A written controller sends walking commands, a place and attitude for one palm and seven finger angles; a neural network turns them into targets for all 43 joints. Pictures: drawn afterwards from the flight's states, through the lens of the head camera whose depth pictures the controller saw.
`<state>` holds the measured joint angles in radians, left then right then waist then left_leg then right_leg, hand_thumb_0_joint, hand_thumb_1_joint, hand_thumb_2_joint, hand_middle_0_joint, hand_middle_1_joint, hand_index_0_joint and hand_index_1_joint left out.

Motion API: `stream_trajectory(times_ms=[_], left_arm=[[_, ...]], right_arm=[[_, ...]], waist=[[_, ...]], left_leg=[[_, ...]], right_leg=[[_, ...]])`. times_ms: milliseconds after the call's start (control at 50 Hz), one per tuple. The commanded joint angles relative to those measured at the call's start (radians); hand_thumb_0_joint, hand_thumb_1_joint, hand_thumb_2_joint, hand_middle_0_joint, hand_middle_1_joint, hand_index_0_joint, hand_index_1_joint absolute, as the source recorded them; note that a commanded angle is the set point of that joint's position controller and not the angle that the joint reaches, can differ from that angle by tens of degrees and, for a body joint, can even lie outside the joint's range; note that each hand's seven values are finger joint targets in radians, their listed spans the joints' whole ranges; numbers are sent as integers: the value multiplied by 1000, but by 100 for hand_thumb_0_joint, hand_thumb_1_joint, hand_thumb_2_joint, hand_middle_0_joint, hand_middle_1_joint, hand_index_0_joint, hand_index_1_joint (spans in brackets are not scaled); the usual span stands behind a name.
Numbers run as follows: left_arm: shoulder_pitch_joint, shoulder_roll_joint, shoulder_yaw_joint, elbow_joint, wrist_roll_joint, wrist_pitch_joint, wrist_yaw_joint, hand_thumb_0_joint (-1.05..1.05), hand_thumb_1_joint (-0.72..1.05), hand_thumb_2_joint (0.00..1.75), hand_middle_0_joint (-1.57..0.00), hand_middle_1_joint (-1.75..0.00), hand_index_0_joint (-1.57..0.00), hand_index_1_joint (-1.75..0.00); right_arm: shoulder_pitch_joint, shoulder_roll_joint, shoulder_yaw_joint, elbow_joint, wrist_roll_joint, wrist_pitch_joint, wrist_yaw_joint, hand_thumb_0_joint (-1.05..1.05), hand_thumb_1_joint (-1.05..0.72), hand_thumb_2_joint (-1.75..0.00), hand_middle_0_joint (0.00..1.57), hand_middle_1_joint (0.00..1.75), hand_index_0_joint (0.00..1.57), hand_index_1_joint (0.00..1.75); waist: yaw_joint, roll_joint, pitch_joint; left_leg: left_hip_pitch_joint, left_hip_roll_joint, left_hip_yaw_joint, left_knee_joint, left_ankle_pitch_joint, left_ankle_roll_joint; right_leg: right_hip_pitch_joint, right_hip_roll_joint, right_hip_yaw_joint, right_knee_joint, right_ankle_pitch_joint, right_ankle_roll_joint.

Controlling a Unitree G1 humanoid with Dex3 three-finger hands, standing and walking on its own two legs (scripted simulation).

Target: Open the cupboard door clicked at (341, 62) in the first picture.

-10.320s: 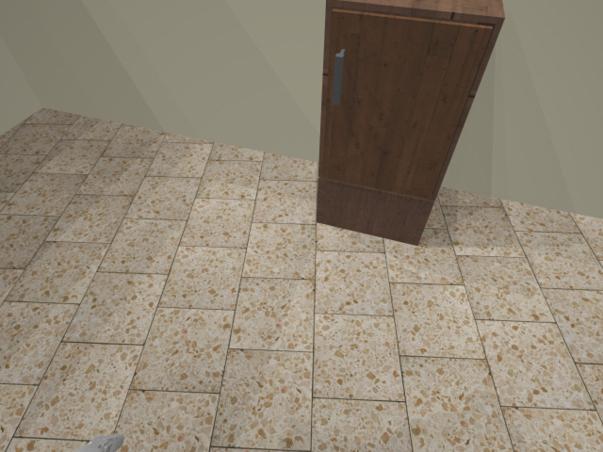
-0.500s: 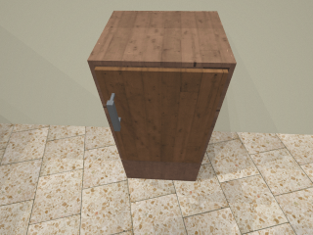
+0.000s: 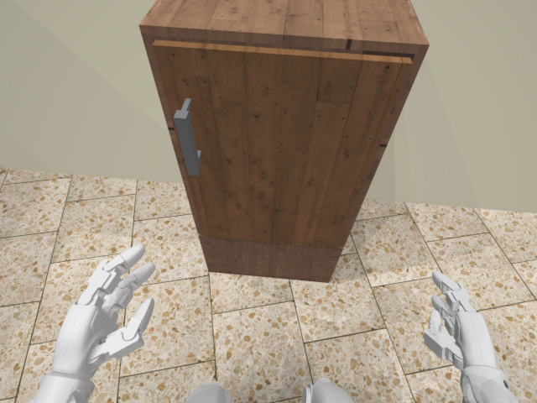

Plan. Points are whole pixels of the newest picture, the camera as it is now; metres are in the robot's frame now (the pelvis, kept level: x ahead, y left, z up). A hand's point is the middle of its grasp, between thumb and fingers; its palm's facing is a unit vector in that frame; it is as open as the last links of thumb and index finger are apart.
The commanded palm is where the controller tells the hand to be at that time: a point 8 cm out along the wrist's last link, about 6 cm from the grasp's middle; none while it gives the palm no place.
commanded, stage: raise the hand with hooked fingers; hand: left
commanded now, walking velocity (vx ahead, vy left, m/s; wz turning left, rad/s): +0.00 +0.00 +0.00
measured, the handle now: (191, 138) +0.57 +0.20 +0.03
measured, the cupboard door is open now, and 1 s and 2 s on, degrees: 0 0 0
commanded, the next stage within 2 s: move the hooked fingers beside the handle in 1.72 s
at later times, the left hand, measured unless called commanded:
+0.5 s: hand (96, 310) +0.23 +0.25 +0.03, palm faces -0.02 -1.00 -0.05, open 11.4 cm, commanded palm +0.20 +0.31 +0.03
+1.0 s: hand (67, 279) +0.26 +0.30 +0.05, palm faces +0.00 -1.00 -0.06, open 13.8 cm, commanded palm +0.24 +0.35 +0.05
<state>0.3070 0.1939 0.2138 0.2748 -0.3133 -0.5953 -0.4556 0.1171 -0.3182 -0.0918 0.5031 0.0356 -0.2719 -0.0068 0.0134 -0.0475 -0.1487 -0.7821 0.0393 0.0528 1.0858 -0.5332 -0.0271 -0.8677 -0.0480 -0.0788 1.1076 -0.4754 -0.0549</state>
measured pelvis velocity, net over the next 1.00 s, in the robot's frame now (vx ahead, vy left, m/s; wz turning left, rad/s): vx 0.00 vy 0.04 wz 0.01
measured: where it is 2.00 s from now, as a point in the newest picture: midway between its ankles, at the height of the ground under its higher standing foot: outside the picture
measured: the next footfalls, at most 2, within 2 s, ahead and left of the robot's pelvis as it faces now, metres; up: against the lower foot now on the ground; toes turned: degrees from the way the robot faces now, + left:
none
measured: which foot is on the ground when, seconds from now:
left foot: down 0.00-1.00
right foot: down 0.00-1.00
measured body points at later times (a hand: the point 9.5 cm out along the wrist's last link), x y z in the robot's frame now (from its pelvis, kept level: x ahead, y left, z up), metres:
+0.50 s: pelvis -0.02 +0.04 -0.01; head +0.05 +0.04 +0.43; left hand +0.22 +0.31 +0.04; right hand +0.12 -0.20 -0.10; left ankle +0.00 +0.14 -0.66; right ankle +0.04 -0.09 -0.66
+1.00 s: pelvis +0.00 +0.04 +0.00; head +0.08 +0.06 +0.44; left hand +0.26 +0.35 +0.05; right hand +0.19 -0.19 -0.07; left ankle +0.00 +0.14 -0.66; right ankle +0.04 -0.09 -0.66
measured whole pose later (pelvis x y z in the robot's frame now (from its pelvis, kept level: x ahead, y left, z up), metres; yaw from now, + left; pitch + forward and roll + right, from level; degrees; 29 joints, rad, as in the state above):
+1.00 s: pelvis +0.00 +0.04 +0.00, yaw +1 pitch +16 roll -3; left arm 0.10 0.36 0.37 0.27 -0.35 -0.35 -0.48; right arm 0.23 -0.26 0.05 0.52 0.03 -0.23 -0.04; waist 0.01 0.02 -0.12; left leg -0.86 0.03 0.01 1.13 -0.55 0.03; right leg -0.88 -0.05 -0.11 1.05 -0.44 0.00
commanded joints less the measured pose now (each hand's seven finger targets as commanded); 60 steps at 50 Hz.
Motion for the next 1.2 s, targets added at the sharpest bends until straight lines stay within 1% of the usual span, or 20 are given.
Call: stream_trajectory(times_ms=[0, 40, 60, 80, 120, 160, 180, 260, 300, 400, 460, 500, 620, 800, 880, 920, 1080, 1120, 1160, 1180], left_arm=[[-88, 187, 114, -321, -55, 19, 16, 0, 43, 70, -23, -60, -23, -60], [-152, 189, 84, -467, -17, 4, 65, 0, 39, 68, -24, -63, -24, -63], [-213, 209, 74, -517, -11, 4, 75, 0, 36, 67, -24, -64, -24, -64], [-186, 204, 70, -514, 5, 9, 84, 0, 34, 66, -24, -66, -24, -66], [-167, 181, 34, -486, 18, 32, 86, 0, 29, 64, -24, -69, -24, -69], [-165, 203, 53, -402, 9, 80, 69, 0, 25, 62, -25, -72, -25, -72], [-150, 213, 72, -387, 7, 101, 62, 0, 22, 61, -25, -74, -25, -74], [-101, 228, 125, -285, -28, 196, 50, 0, 13, 57, -25, -80, -25, -80], [-119, 247, 145, -329, -28, 203, 61, 0, 8, 55, -26, -82, -26, -82], [-139, 242, 153, -297, -27, 168, 94, 0, -3, 50, -27, -90, -27, -90], [-169, 253, 143, -298, -22, 145, 89, 0, -10, 47, -27, -94, -27, -94], [-169, 266, 152, -293, -20, 139, 82, 0, -15, 45, -27, -98, -27, -98], [-190, 285, 165, -308, -25, 142, 68, 0, -29, 39, -29, -107, -29, -107], [-250, 330, 209, -258, -40, 167, 24, 0, -50, 30, -30, -120, -30, -120], [-298, 358, 232, -222, -49, 186, -9, 0, -50, 30, -30, -120, -30, -120], [-319, 367, 245, -204, -60, 190, -24, 0, -50, 30, -30, -120, -30, -120], [-422, 444, 300, -114, -77, 202, -86, 0, -50, 30, -30, -120, -30, -120], [-423, 453, 314, -93, -85, 201, -93, 0, -50, 30, -30, -120, -30, -120], [-455, 488, 338, -79, -89, 203, -99, 0, -50, 30, -30, -120, -30, -120], [-454, 488, 341, -59, -89, 205, -104, 0, -50, 30, -30, -120, -30, -120]], right_arm=[[31, -60, -8, -182, 6, -19, -21, 0, -90, -90, 20, 30, 20, 30], [61, -56, 3, -167, -3, -19, -32, 0, -90, -90, 20, 30, 20, 30], [70, -64, 15, -159, -13, -18, -37, 0, -90, -90, 20, 30, 20, 30], [76, -58, 15, -144, -11, -18, -41, 0, -90, -90, 20, 30, 20, 30], [75, -60, 25, -121, -11, -25, -46, 0, -90, -90, 20, 30, 20, 30], [68, -68, 36, -108, -6, -25, -53, 0, -90, -90, 20, 30, 20, 30], [66, -67, 36, -108, -1, -25, -55, 0, -90, -90, 20, 30, 20, 30], [37, -63, 47, -117, 8, -24, -60, 0, -90, -90, 20, 30, 20, 30], [47, -63, 51, -126, 4, -28, -58, 0, -90, -90, 20, 30, 20, 30], [77, -68, 51, -114, -2, -39, -56, 0, -90, -90, 20, 30, 20, 30], [89, -84, 50, -112, -4, -45, -56, 0, -90, -90, 20, 30, 20, 30], [109, -92, 46, -108, -3, -46, -56, 0, -90, -90, 20, 30, 20, 30], [128, -104, 42, -109, -3, -37, -54, 0, -90, -90, 20, 30, 20, 30], [143, -110, 46, -107, -5, -13, -52, 0, -90, -90, 20, 30, 20, 30], [148, -112, 53, -105, -5, -5, -51, 0, -90, -90, 20, 30, 20, 30], [146, -113, 50, -103, -3, -4, -53, 0, -90, -90, 20, 30, 20, 30], [150, -118, 61, -94, -4, 8, -55, 0, -90, -90, 20, 30, 20, 30], [155, -119, 58, -94, 0, 10, -56, 0, -90, -90, 20, 30, 20, 30], [155, -122, 62, -94, -4, 11, -58, 0, -90, -90, 20, 30, 20, 30], [159, -122, 62, -92, -2, 15, -58, 0, -90, -90, 20, 30, 20, 30]], waist=[[-8, 21, -166], [-27, 127, -222], [-45, 124, -222], [-43, 143, -245], [-58, 167, -220], [-56, 129, -191], [-48, 111, -215], [-10, 66, -188], [-1, 70, -240], [-11, 29, -196], [-13, 88, -184], [-19, 73, -206], [-20, 140, -212], [-24, 156, -235], [-25, 156, -252], [-28, 124, -255], [-27, 153, -270], [-27, 122, -272], [-20, 160, -274], [-24, 141, -271]], left_leg=[[-139, -62, -14, 6, 139, 50], [-70, -44, -33, 2, 186, 57], [-67, -36, -51, 9, 200, 61], [-50, -33, -56, 3, 207, 60], [-43, -32, -71, -10, 199, 58], [-79, -33, -84, -16, 167, 56], [-82, -34, -86, -28, 156, 55], [-110, -42, -95, -83, 106, 49], [-91, -44, -96, -105, 117, 50], [-91, -44, -101, -133, 96, 46], [-66, -46, -103, -146, 91, 45], [-36, -42, -105, -154, 122, 44], [27, -39, -109, -167, 209, 34], [82, -33, -111, -153, 352, 20], [96, -30, -113, -145, 418, 18], [88, -31, -109, -141, 409, 21], [72, -34, -98, -137, 400, 29], [69, -34, -96, -142, 385, 33], [66, -35, -96, -143, 390, 33], [66, -34, -92, -148, 374, 34]], right_leg=[[226, 0, 231, -234, -52, 45], [187, 23, 175, -177, 26, 32], [160, 37, 151, -142, 63, 28], [156, 39, 138, -135, 84, 26], [114, 47, 98, -126, 89, 28], [109, 54, 85, -131, 39, 26], [120, 51, 85, -140, 24, 32], [154, 48, 75, -180, -72, 32], [176, 41, 65, -177, -60, 36], [142, 45, 38, -172, -71, 36], [118, 47, 26, -158, -45, 27], [124, 48, 16, -155, -6, 30], [131, 53, 0, -148, 81, 25], [153, 62, -7, -143, 197, 24], [171, 67, -7, -141, 248, 23], [183, 67, -3, -147, 257, 27], [211, 67, 12, -157, 265, 21], [225, 66, 16, -169, 260, 26], [226, 69, 17, -164, 257, 18], [231, 68, 19, -173, 248, 22]])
